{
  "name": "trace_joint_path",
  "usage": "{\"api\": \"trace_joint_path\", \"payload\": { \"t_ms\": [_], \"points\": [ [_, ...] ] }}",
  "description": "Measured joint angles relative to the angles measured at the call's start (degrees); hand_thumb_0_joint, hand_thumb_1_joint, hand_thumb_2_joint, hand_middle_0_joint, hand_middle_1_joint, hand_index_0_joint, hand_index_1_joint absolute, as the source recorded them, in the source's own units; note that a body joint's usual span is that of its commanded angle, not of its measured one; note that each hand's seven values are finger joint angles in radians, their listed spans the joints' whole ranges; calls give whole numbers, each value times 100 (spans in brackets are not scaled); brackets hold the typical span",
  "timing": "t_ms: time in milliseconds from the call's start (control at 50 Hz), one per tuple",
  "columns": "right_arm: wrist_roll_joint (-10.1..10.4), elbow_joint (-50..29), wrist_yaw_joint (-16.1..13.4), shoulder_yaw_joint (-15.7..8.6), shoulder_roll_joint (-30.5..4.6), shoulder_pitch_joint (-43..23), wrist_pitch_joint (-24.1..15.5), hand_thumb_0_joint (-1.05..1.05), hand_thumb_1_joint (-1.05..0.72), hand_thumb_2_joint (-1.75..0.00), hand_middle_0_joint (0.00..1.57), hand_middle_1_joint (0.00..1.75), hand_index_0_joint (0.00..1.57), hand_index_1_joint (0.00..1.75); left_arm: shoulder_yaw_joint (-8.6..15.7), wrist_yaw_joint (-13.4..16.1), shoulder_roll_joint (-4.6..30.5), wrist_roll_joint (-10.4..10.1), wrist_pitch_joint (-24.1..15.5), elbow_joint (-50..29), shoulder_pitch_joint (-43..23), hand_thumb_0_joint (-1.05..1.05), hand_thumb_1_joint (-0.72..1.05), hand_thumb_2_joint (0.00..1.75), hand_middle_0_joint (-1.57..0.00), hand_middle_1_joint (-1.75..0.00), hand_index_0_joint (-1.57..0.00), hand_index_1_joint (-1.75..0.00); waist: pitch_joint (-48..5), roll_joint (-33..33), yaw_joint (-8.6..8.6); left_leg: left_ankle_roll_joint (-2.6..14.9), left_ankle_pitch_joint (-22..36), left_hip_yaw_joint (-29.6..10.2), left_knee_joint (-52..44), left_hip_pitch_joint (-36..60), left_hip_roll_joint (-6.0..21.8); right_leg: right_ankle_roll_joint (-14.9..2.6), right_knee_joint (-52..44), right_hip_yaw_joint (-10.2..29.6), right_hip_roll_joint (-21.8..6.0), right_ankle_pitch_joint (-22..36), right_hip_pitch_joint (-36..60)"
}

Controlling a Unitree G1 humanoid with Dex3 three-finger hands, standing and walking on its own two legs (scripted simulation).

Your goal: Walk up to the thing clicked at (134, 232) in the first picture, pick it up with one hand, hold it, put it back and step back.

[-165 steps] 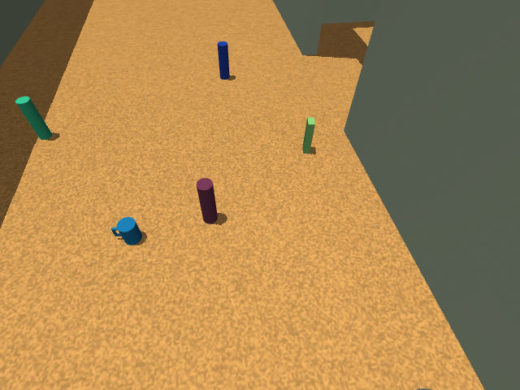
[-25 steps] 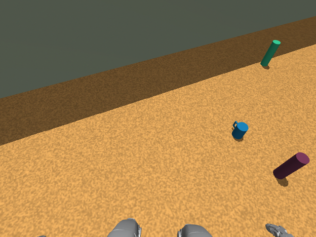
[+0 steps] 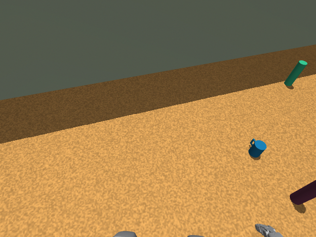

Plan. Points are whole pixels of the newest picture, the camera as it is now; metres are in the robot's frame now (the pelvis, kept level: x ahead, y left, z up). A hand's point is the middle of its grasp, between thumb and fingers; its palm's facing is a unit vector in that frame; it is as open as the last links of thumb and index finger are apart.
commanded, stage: walk up
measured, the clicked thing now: (255, 146) +0.77 -0.71 -0.70
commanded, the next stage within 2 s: stand in 0.58 s
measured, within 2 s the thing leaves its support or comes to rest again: neither
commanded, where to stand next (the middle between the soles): +0.07 -0.01 m, yaw -1 degrees
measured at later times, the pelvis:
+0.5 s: pelvis +0.02 -0.01 +0.02, yaw +1 degrees
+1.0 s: pelvis +0.01 -0.01 +0.03, yaw +0 degrees
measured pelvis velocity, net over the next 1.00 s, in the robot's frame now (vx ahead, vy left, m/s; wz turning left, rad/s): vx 0.01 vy -0.01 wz -0.01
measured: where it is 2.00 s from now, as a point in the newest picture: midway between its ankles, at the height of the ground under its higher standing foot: outside the picture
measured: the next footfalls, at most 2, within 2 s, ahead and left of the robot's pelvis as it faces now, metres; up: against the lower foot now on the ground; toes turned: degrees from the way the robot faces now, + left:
none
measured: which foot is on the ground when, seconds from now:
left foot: down 0.00-1.00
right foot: down 0.00-1.00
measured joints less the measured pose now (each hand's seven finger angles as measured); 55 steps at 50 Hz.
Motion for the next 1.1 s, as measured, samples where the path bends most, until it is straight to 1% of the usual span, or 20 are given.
{"api": "trace_joint_path", "payload": {
  "t_ms": [80, 180, 320, 480, 580, 640, 840, 1100],
  "points": [
    [-22, 241, 55, 29, 18, -75, -15, 0, -90, -90, 20, 30, 21, 30, -107, -47, -102, -18, 7, 183, -131, 1, 90, 90, -20, -30, -21, -30, -86, -1, -20, -16, 181, -26, -380, 161, -21, -1, -317, -34, -24, 106, 147],
    [-11, 530, 64, 87, 39, -155, -47, 0, -90, -90, 20, 30, 21, 30, -158, -53, -189, -58, -47, 366, -352, 1, 90, 90, -20, -30, -21, -30, -96, -20, -34, -42, 348, -84, -755, 358, -5, 14, -738, -100, -7, 285, 384],
    [-1, 832, 29, 88, 48, -289, -45, 0, -90, -90, 20, 30, 21, 30, -152, -30, -228, -89, -35, 609, -678, 1, 90, 90, -20, -30, -21, -30, -98, -47, -68, -63, 525, -132, -1163, 599, 12, 5, -1177, -158, 11, 462, 655],
    [-21, 1045, 9, 70, 45, -426, -31, 0, -90, -90, 20, 30, 21, 30, -119, -23, -217, -92, -2, 867, -887, 1, 90, 90, -20, -30, -21, -30, -153, -52, -96, -78, 681, -134, -1523, 812, 20, 3, -1505, -167, 16, 602, 852],
    [-28, 1130, 11, 71, 50, -466, -24, 0, -90, -90, 20, 30, 21, 30, -94, -29, -220, -73, 7, 996, -922, 1, 90, 90, -20, -30, -21, -30, -168, -29, -103, -88, 751, -147, -1675, 879, 27, -1, -1653, -183, 23, 665, 922],
    [-24, 1165, 17, 62, 64, -518, -5, 0, -90, -90, 20, 30, 21, 30, -110, -12, -227, -73, -8, 1048, -903, 1, 90, 90, -20, -30, -21, -30, -123, -14, -71, -103, 798, -102, -1786, 959, 49, -5, -1738, -138, 40, 717, 969],
    [-13, 1204, 36, 49, 120, -634, 40, 0, -90, -90, 20, 30, 21, 30, -147, 10, -282, -71, -16, 1158, -855, 1, 90, 90, -20, -30, -21, -30, -47, 28, -60, -128, 955, -15, -2054, 1116, 95, -23, -1927, -52, 80, 867, 1050],
    [-41, 1273, 73, 35, 130, -472, 67, 0, -90, -90, 20, 30, 21, 30, -162, 3, -283, -47, -20, 1133, -770, 1, 90, 90, -20, -30, -21, -30, -113, 13, -93, -160, 1043, -2, -2122, 1096, 129, -57, -1922, -36, 113, 925, 987]
  ]
}}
